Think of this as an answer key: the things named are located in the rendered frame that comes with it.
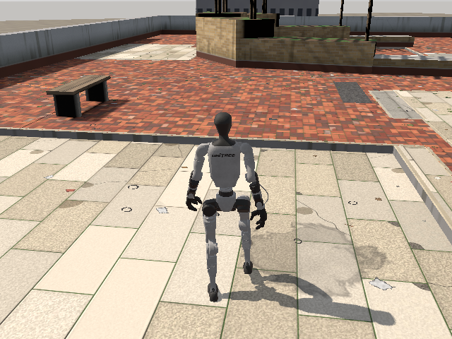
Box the right robot forearm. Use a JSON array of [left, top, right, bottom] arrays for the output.
[[249, 172, 265, 210]]

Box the robot left shin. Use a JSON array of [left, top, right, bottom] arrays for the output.
[[206, 243, 217, 292]]

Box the left robot thigh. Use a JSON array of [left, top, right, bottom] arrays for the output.
[[202, 198, 218, 256]]

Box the right robot hand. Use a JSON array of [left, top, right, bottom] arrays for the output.
[[250, 208, 267, 230]]

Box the robot right upper arm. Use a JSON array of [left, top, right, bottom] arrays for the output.
[[239, 142, 256, 183]]

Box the left robot forearm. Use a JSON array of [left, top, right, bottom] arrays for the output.
[[186, 171, 199, 198]]

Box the robot left upper arm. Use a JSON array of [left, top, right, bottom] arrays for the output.
[[191, 143, 209, 181]]

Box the left robot hand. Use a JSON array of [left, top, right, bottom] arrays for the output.
[[186, 196, 202, 211]]

